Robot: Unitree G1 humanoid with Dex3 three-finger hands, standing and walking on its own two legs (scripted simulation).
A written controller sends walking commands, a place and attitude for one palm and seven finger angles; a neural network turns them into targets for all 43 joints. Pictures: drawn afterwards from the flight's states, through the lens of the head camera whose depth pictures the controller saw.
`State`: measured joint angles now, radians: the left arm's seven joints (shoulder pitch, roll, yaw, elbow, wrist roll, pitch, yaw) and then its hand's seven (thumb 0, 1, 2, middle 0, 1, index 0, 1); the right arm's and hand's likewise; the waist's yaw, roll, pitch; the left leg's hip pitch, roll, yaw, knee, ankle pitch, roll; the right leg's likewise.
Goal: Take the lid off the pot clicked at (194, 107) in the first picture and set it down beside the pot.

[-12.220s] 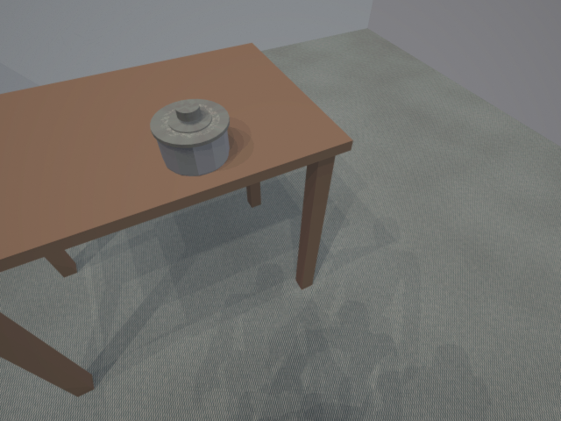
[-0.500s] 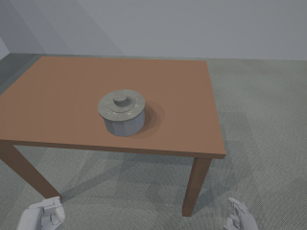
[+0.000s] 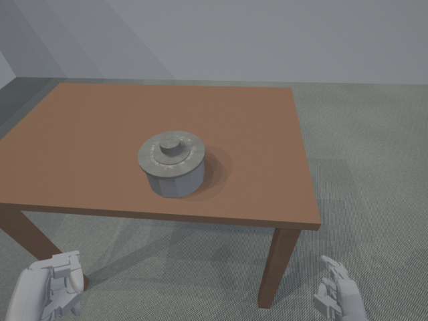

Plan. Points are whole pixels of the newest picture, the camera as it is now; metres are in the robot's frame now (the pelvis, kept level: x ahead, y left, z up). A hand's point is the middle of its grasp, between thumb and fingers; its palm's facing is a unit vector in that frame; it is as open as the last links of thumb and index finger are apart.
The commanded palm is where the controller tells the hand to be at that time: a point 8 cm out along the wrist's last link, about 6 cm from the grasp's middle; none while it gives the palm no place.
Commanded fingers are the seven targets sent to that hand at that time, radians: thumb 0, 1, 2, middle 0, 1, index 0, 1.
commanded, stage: raise the hand higher, near the body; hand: left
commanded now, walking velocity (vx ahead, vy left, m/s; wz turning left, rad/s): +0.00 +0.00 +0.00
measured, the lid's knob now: (170, 144) +0.46 +0.16 +0.08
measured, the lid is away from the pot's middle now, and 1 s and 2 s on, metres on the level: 0.00 0.00 0.00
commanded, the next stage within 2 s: reach forward and open the fingers in 0.24 s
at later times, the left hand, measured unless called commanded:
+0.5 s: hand (66, 269) +0.16 +0.24 +0.10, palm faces +0.06 -0.39 -0.92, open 3.0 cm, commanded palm +0.14 +0.27 +0.15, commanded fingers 0.00 0.63 1.02 -1.20 -1.18 -1.20 -1.18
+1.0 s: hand (52, 243) +0.19 +0.28 +0.11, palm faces -0.17 -0.06 -0.98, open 5.9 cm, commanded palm +0.17 +0.27 +0.18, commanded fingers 0.00 -0.10 1.32 -0.90 -0.29 -0.90 -0.29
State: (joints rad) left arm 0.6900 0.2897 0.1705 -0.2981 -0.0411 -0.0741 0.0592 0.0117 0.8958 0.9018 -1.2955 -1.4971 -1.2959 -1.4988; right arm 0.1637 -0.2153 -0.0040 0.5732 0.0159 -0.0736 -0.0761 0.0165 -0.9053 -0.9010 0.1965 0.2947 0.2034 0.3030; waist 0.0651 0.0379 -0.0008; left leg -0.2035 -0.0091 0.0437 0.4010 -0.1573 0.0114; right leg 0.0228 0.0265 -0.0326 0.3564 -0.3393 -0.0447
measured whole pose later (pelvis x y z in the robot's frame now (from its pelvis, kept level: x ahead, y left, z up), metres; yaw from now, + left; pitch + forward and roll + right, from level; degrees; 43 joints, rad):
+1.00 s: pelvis -0.05 +0.02 +0.00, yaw +2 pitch -2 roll -1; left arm 0.13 0.67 0.04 -0.24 0.73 0.02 -0.27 0.00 0.17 1.21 -1.02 -0.63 -1.02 -0.63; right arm 0.09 -0.27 0.02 0.58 0.05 0.09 0.00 0.02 -0.91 -0.90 0.20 0.29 0.20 0.30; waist 0.07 0.14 0.03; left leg -0.31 -0.01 0.01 0.45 -0.10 0.04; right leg -0.08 0.03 -0.07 0.43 -0.31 -0.02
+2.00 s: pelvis -0.06 +0.04 -0.01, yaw +3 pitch -1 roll -1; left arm -0.49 0.58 -0.20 0.14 0.82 0.18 -0.37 0.00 -0.30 1.47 -0.86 -0.08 -0.86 -0.08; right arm 0.10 -0.26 0.04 0.62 0.06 0.08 0.02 0.02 -0.91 -0.90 0.20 0.29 0.20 0.30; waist 0.04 0.12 0.02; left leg -0.35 -0.05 0.02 0.43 -0.06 0.07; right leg -0.15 -0.01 -0.07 0.49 -0.32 0.00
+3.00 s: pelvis -0.02 +0.02 -0.01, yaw +2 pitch +4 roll +0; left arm -0.87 0.48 -0.29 0.58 0.83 0.25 -0.39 0.00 -0.29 1.47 -0.86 -0.08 -0.86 -0.08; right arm 0.14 -0.28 0.01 0.65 0.09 0.15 0.04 0.01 -0.91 -0.90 0.19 0.29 0.20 0.30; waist -0.03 0.09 -0.02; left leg -0.41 -0.04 0.02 0.48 -0.14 0.04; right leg -0.20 0.00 -0.06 0.51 -0.38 -0.03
